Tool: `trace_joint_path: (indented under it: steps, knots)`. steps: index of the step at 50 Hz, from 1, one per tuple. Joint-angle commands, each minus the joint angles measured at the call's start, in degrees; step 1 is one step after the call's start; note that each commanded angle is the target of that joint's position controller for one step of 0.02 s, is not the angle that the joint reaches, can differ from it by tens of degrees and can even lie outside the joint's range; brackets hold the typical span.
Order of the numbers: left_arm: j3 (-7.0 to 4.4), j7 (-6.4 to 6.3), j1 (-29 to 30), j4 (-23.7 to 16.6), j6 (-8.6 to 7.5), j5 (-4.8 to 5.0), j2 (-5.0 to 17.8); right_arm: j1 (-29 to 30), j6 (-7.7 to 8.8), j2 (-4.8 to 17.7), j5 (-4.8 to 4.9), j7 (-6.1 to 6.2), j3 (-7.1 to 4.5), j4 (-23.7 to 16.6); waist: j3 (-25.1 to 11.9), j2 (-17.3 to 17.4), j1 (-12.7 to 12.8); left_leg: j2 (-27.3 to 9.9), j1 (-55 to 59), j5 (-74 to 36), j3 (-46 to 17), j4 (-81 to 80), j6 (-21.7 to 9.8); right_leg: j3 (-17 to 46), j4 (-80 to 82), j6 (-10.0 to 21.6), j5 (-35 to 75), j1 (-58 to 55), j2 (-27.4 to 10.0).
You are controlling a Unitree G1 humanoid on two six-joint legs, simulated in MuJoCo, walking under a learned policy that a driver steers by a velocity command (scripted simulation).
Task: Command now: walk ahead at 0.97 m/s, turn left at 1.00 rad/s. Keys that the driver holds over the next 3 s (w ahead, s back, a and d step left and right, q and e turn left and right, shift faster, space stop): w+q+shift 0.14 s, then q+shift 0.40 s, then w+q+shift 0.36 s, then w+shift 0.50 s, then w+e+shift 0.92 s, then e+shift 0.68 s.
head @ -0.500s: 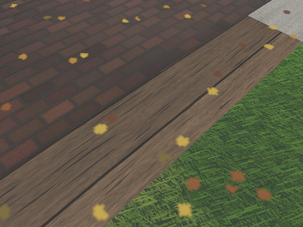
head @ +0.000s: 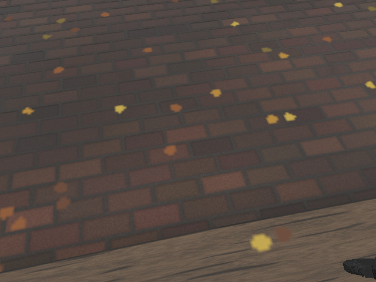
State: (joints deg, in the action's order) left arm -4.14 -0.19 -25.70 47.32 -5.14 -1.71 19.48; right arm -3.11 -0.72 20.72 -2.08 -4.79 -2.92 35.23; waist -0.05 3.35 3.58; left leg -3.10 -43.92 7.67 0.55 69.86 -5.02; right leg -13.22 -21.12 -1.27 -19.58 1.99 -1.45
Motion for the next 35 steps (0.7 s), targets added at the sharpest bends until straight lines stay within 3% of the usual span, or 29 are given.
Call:
trace_joint_path:
  steps: [1,3,5,7,8,9,10,11,12,13,14,15,16,17,18,19,21,23,24,25,27,28,29,30,31,32,33,34,35]
  knots:
    - [0.45,0.16,5.2,-3.1,-2.21,-0.20,2.5,3.7,-0.18,-0.3,0.22,-1.00,1.14,-4.8,8.5,-5.8,-4.5,-2.5,-1.8,-7.6,0.0,-8.0,-0.8,2.6,15.9,4.0,13.4,6.2,-13.0]
    - [0.17,-0.24,2.5,-1.6,-2.14,-0.30,3.9,8.3,0.11,-1.1,-0.01,-1.80,1.80,-5.8,10.7,-4.0,-3.4,-1.3,1.9,-8.8,5.2,-17.2,-2.7,-2.5,17.1,3.6,21.9,4.2,-11.9]
    - [-0.19,-0.62,0.3,-0.8,-1.66,-0.26,6.4,9.0,0.57,-1.7,0.39,-1.79,2.01,-5.4,9.3,-4.7,-3.5,2.2,7.9,-7.1,9.8,-22.8,-5.1,-5.5,13.2,3.3,46.8,-1.1,-11.9]
    - [-0.88,-1.15,0.0,-1.1,-0.15,-0.04,9.9,3.1,0.75,0.4,0.84,-0.58,1.09,-3.4,3.5,-8.0,-7.6,6.6,14.9,-1.3,11.8,-24.0,-7.0,-5.8,2.0,3.1,74.3,-8.2,-13.7]
    - [-1.41,-1.30,1.7,-1.7,1.25,-0.12,11.7,-5.6,1.04,1.9,0.82,0.20,0.18,-1.0,-0.6,-8.7,-12.2,8.8,23.2,2.5,11.4,-24.6,-7.8,-5.3,-10.2,3.6,81.2,-7.9,-14.7]
    - [-1.68,-1.15,4.0,-2.9,2.24,0.11,12.3,-17.5,1.54,4.3,0.70,1.26,-1.32,2.7,-6.1,-8.1,-17.2,10.4,37.1,2.0,8.9,-28.6,-9.2,-3.5,-26.2,3.7,79.9,-2.8,-15.3]
    - [-1.41,-0.48,4.1,-3.2,2.34,0.36,10.1,-24.5,1.70,6.3,0.40,3.15,-2.97,6.4,-8.8,-3.6,-17.7,9.7,51.6,-1.7,3.1,-35.0,-9.2,-2.6,-44.8,1.8,51.0,8.7,-11.3]
    - [0.20,0.41,2.4,-5.8,2.13,-0.34,1.8,-19.4,1.02,12.6,1.42,4.31,-4.59,5.8,-5.0,10.5,-9.3,-2.4,58.1,-22.8,-15.5,-32.7,-10.2,-0.7,-66.3,-0.6,-10.7,28.3,-0.8]
    - [-0.09,-0.11,1.3,-11.8,1.79,1.20,5.0,-19.8,0.25,17.1,0.41,3.83,-5.94,2.5,-20.4,7.8,-9.2,-12.3,73.3,-29.5,-40.9,-40.3,-22.5,11.4,-79.2,-2.9,-12.9,42.4,3.1]
    - [0.44,-0.55,7.4,-12.7,0.63,0.79,5.7,-20.4,0.25,14.6,1.42,4.35,-5.95,2.3,-19.0,-3.3,-10.0,-12.2,69.0,-29.3,-41.3,-45.7,-20.8,16.6,-75.3,-2.4,-6.4,44.8,-0.1]
    - [2.69,2.99,3.3,-11.8,-0.99,-1.97,3.0,-25.5,4.24,4.1,-0.45,1.37,-1.78,8.2,-22.0,-9.9,-10.7,-11.3,64.4,-24.0,-37.7,-41.2,-19.8,28.5,-78.3,-3.1,-1.6,43.6,1.2]
    - [2.47,2.39,7.3,-13.5,-2.32,-1.98,3.3,-22.1,6.40,1.3,-1.28,0.51,-0.71,9.5,-9.9,-11.6,-7.7,-9.9,52.8,-31.1,-34.3,-42.0,-17.3,26.8,-72.4,-3.8,-0.7,46.9,0.3]
    - [3.03,0.88,8.4,-16.1,-2.74,-4.09,1.8,-18.6,7.62,1.1,-2.27,-0.14,0.20,11.0,-7.3,-9.1,-2.4,-7.9,41.8,-35.9,-29.2,-43.0,-17.4,25.5,-69.5,-4.3,-2.2,44.7,-0.4]
    - [3.40,0.24,7.6,-17.0,-2.09,-3.84,1.3,-15.3,8.60,1.4,-1.85,-0.45,0.27,10.2,-5.9,-6.4,1.1,-5.5,32.4,-42.4,-25.4,-45.4,-17.2,23.9,-67.5,-4.5,-3.9,40.8,-0.9]
    - [3.58,-0.27,6.9,-17.6,-1.09,-2.55,2.7,-12.7,9.54,1.5,-1.34,-0.55,0.42,9.5,-6.7,-4.8,2.6,-4.5,27.5,-47.2,-22.8,-47.6,-17.4,22.8,-64.6,-5.1,-6.0,38.0,-1.4]
    - [3.56,-0.85,7.9,-17.8,-0.43,-1.37,3.8,-11.8,10.04,1.9,-1.37,-0.66,0.45,8.7,-6.3,-6.9,2.8,-3.6,24.8,-48.0,-22.4,-49.3,-16.1,22.2,-59.6,-6.2,-5.8,35.7,-1.9]
    - [4.15,-1.70,12.3,-19.0,-0.86,-0.36,2.8,-12.8,11.20,4.6,-2.27,-0.34,-0.28,7.8,-5.1,-8.6,2.7,1.1,22.4,-46.7,-20.9,-49.3,-10.0,19.7,-44.4,-7.2,-1.9,31.4,-1.9]
    - [4.96,-0.72,17.0,-19.7,-0.87,-0.31,-0.1,-14.0,10.85,6.9,-2.02,0.35,-1.35,6.3,-3.1,-7.1,1.4,8.8,16.0,-38.7,-16.7,-47.0,-1.6,16.3,-28.4,-5.5,6.0,18.8,1.8]
    - [5.43,0.56,15.0,-19.1,-0.52,-0.89,-2.8,-14.5,9.68,8.3,-1.82,0.43,-1.87,5.1,-2.8,-4.5,1.6,12.4,9.4,-34.4,-14.3,-45.6,1.6,12.4,-25.4,-4.7,12.0,7.6,5.9]
    - [4.72,2.31,4.5,-15.5,-0.35,-1.37,-2.7,-10.4,8.83,8.9,-3.88,0.34,-2.00,2.5,-3.8,-1.8,5.0,13.3,0.8,-34.3,-13.8,-41.5,2.6,12.6,-34.3,-3.8,26.9,-6.1,8.5]
    - [2.32,2.01,-19.4,-8.6,-0.30,-1.75,1.7,6.0,9.89,10.5,-2.89,0.18,-2.74,-5.5,-1.2,-6.6,17.7,11.6,-10.0,-42.0,-19.9,-28.7,2.2,15.1,-27.8,-3.1,19.0,-18.4,9.7]
    - [0.68,0.95,-28.7,-5.1,-0.52,-2.12,5.5,6.7,10.70,6.9,-2.32,-0.61,-1.96,-6.8,-1.0,-5.6,19.7,11.0,-9.7,-40.2,-21.3,-19.8,3.3,14.9,-22.7,0.0,18.7,-21.9,6.9]
    - [0.87,0.49,-33.8,-1.3,-1.39,-1.89,5.6,-0.3,11.26,-2.0,-1.81,-1.89,0.50,-4.7,-3.3,-11.1,18.3,15.0,-7.6,-3.9,-17.9,3.7,5.6,23.5,-15.7,8.6,31.2,-24.6,-3.9]
    - [2.32,2.23,-16.1,-6.7,-2.32,-0.52,7.1,-23.5,10.58,-11.7,-0.39,-2.81,3.17,0.8,-9.8,-12.5,-1.0,14.9,-14.0,29.6,-13.9,15.9,6.6,45.5,-16.5,27.7,72.3,-23.5,-23.1]
    - [1.57,2.39,-2.8,-11.3,-1.97,-1.35,7.9,-29.5,8.82,-4.6,-2.28,-3.14,1.44,3.5,-4.3,-7.9,-3.9,8.8,-14.9,25.9,-13.1,26.0,7.0,60.7,-7.1,31.1,48.9,-8.0,-28.6]
    - [3.93,2.08,3.5,-12.1,-1.43,0.49,0.1,-21.9,7.43,0.4,-3.53,-2.31,0.73,4.4,-1.1,-3.5,-1.8,2.9,-11.8,18.4,-12.4,25.1,5.6,55.1,-0.8,25.7,17.2,4.8,-25.1]
    - [5.77,1.84,10.6,-12.1,-1.48,1.94,-4.2,-16.6,6.50,-0.4,-4.80,-0.96,1.25,2.9,-1.9,-3.0,-3.4,-0.3,-7.1,15.8,-11.3,17.0,5.3,47.6,4.1,20.8,-3.3,11.4,-20.4]
    - [6.47,0.72,14.7,-11.9,-1.99,2.20,-6.5,-14.1,6.04,-2.2,-5.49,0.01,2.20,2.3,-0.7,-6.3,-4.5,-2.8,-1.6,15.7,-10.7,12.1,7.7,42.7,5.9,17.6,-6.5,16.1,-16.5]
    - [6.78,-0.69,11.8,-9.4,-2.63,2.06,-6.6,-8.9,6.19,-3.6,-5.36,-0.39,3.41,-0.1,0.0,-5.3,-2.6,-4.4,0.7,14.1,-8.7,11.1,8.9,36.6,6.5,15.6,-2.7,17.5,-13.4]
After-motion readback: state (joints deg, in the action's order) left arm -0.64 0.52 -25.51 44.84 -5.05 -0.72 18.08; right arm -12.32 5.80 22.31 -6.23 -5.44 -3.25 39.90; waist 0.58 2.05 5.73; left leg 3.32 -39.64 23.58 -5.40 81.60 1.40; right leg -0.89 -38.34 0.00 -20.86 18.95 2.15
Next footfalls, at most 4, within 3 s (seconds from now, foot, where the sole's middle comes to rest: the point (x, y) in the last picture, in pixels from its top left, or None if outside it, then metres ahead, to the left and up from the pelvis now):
0.20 left None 0.38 0.09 -0.77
0.58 right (210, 248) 0.63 0.00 -0.77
0.98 left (106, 270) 0.52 0.37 -0.77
1.40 right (65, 203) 0.87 0.66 -0.92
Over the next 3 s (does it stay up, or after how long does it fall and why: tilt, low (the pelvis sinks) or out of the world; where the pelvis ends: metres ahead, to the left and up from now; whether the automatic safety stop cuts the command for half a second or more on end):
stays up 1.48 1.42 -0.16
